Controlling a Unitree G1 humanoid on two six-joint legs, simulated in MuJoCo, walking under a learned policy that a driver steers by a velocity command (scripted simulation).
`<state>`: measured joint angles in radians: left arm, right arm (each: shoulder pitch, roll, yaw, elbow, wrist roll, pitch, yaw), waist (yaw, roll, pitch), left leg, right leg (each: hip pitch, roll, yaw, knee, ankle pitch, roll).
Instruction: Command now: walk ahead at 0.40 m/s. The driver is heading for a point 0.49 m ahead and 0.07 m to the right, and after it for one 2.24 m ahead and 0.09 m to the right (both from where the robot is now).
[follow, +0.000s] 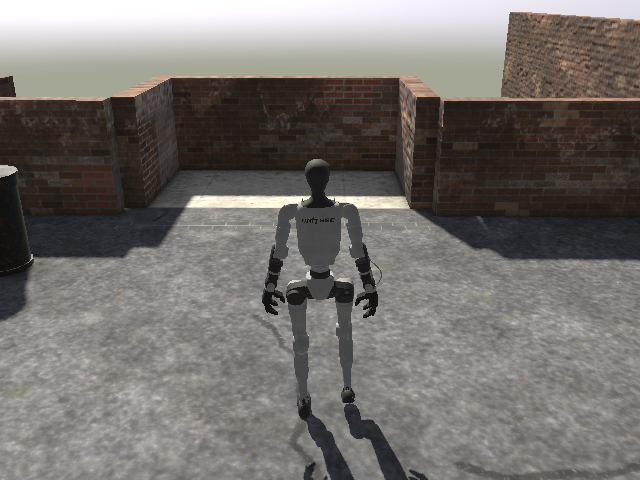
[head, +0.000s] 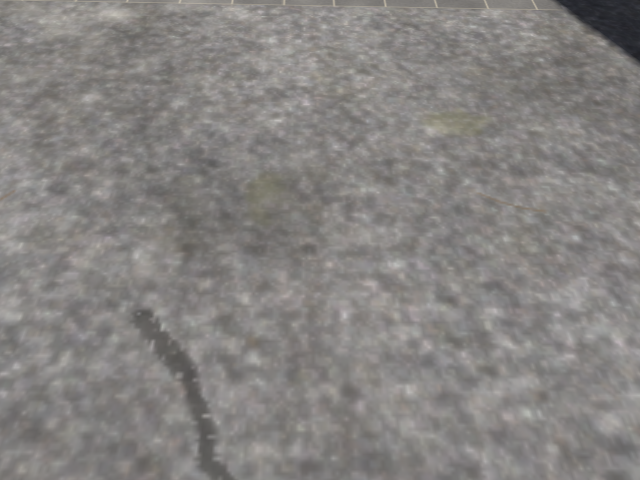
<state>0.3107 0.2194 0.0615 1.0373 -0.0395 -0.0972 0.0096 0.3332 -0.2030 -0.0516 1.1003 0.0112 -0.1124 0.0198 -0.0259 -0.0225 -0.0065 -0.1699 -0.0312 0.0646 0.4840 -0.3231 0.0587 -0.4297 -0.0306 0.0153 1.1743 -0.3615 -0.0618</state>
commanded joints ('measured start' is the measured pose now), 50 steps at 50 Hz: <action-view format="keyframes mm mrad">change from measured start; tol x32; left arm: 1 -93 79 25 -86 8 -19 -8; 13 -463 54 -9 -238 6 -4 -50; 19 135 302 83 -101 40 1 -35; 50 9 61 -15 13 40 110 35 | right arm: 1 47 -68 11 -27 -9 1 3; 50 -316 -136 -9 -185 -28 79 -49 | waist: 1 2 79 78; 14 -24 102 154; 20 157 -212 -422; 27 -23 -37 -2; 50 99 152 -92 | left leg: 1 195 271 -311 -307 257 130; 13 205 279 -119 -368 401 116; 17 248 258 -57 -11 956 63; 21 -566 35 -201 952 -177 -6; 40 -210 78 -73 -6 327 -16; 43 272 305 -291 23 1014 172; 50 -169 247 -286 -211 137 108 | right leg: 1 -357 -103 31 -10 144 -22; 17 155 66 -111 -627 291 -73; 20 878 -382 793 -885 -42 -312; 25 219 -200 231 -998 271 -159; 31 154 -148 11 -981 809 -165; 41 317 -113 24 -738 619 -67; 45 22 29 -7 -382 -254 76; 50 189 -16 -2 -529 -23 84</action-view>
